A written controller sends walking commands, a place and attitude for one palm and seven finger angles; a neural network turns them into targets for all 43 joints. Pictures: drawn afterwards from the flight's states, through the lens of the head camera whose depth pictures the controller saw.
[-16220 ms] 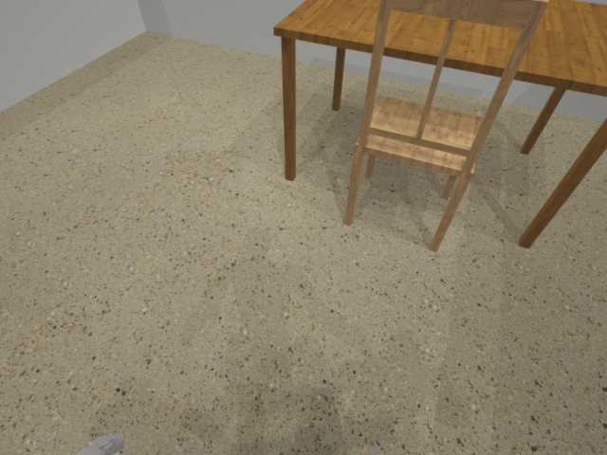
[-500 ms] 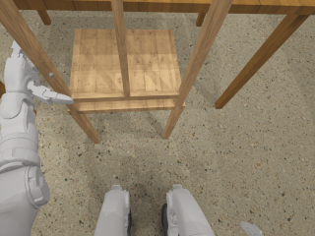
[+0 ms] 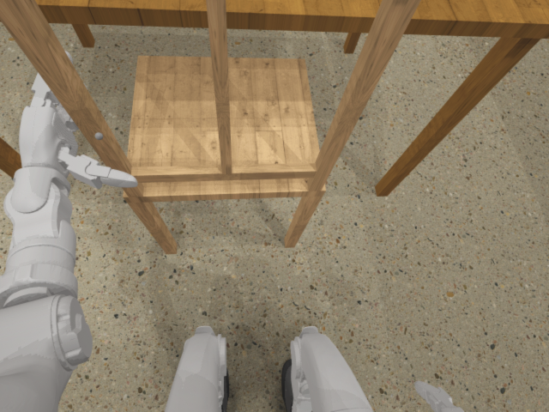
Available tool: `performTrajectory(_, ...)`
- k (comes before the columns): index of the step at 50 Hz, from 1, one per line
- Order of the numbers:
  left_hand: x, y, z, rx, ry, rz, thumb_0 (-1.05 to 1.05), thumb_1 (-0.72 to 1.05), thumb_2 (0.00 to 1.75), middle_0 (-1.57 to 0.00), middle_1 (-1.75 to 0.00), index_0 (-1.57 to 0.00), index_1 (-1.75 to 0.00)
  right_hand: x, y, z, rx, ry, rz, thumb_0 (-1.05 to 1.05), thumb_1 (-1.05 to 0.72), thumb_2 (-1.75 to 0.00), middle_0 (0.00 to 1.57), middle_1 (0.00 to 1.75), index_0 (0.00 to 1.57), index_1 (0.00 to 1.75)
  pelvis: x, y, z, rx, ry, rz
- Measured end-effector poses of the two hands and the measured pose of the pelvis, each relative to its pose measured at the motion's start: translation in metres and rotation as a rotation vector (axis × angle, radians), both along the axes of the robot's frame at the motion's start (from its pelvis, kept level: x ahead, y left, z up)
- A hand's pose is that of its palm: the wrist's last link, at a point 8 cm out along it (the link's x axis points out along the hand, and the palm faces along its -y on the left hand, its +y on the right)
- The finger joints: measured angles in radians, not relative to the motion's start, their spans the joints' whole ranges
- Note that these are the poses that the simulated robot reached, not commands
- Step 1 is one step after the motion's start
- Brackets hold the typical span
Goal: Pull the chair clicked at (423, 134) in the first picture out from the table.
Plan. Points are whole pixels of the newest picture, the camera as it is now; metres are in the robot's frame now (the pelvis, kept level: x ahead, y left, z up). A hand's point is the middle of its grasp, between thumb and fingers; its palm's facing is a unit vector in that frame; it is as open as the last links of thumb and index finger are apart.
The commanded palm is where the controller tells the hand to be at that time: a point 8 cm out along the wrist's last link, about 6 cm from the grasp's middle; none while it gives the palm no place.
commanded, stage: hook a spindle and tug to test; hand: left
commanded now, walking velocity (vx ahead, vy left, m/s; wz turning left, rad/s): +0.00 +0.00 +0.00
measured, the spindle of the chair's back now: (222, 101) +0.52 +0.07 +0.07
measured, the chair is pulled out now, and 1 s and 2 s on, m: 0.00 0.00 0.05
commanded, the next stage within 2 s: step backward, pulling the chair out in 1.34 s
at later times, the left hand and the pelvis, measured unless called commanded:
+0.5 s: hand (99, 136) +0.48 +0.23 +0.04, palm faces +0.08 -1.00 -0.05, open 9.8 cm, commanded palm +0.46 +0.26 +0.04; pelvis +0.00 +0.00 +0.00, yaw +0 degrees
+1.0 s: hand (102, 139) +0.47 +0.22 +0.04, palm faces +0.09 -1.00 -0.03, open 5.9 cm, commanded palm +0.44 +0.26 +0.04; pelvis +0.01 +0.00 +0.01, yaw +0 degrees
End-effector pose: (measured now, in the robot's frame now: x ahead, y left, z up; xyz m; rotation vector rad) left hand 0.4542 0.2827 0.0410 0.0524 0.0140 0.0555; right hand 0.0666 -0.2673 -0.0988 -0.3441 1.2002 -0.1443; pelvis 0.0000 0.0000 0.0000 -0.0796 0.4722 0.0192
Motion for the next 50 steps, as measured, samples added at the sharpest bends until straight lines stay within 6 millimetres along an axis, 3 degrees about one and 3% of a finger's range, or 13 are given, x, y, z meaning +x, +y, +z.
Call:
performTrajectory(12, -0.004, 0.0, -0.002, 0.001, 0.016, -0.004, -0.02, -0.46, 0.31, -0.27, -0.72, -0.26, -0.72, -0.003, 0.001, -0.003, 0.012, 0.016, -0.01, 0.01, -0.91, -0.9, 0.2, 0.3, 0.2, 0.3, 0.0, -0.002, 0.0, 0.001, -0.004, 0.0)
performTrajectory(23, -0.002, 0.0, 0.0, -0.003, 0.025, 0.019, -0.01, -0.05, 0.49, -0.44, -1.26, -0.41, -1.26, -0.006, -0.002, -0.002, 0.007, 0.019, -0.016, 0.01, -0.91, -0.9, 0.2, 0.3, 0.2, 0.3, -0.001, -0.003, 0.0, 0.002, -0.004, 0.002)
performTrajectory(29, 0.0, -0.001, -0.001, -0.02, 0.02, 0.027, -0.01, 0.26, 0.62, -0.43, -1.34, -0.43, -1.39, -0.008, -0.003, -0.001, 0.006, 0.032, -0.018, 0.01, -0.91, -0.9, 0.2, 0.3, 0.2, 0.3, 0.0, -0.003, 0.001, 0.004, -0.002, 0.0)
performTrajectory(36, 0.001, 0.0, -0.001, -0.013, 0.017, 0.018, 0.0, 0.62, 0.78, -0.44, -1.37, -0.44, -1.42, -0.007, -0.002, 0.0, 0.006, 0.039, -0.02, 0.01, -0.91, -0.9, 0.2, 0.3, 0.2, 0.3, 0.003, -0.002, 0.002, 0.002, 0.0, 0.001)
performTrajectory(50, -0.007, -0.006, 0.0, -0.027, 0.028, 0.037, 0.01, 0.66, 0.75, -0.38, -1.4, -0.37, -1.45, 0.011, 0.005, 0.008, 0.035, 0.004, -0.033, 0.01, -0.91, -0.9, 0.2, 0.3, 0.2, 0.3, 0.014, 0.001, 0.011, 0.007, -0.012, -0.008)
